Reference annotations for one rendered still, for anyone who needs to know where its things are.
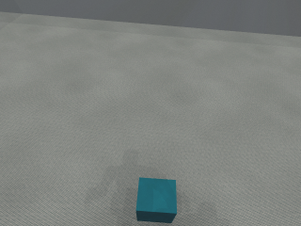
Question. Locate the carton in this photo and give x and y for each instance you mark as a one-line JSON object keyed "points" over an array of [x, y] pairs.
{"points": [[156, 200]]}

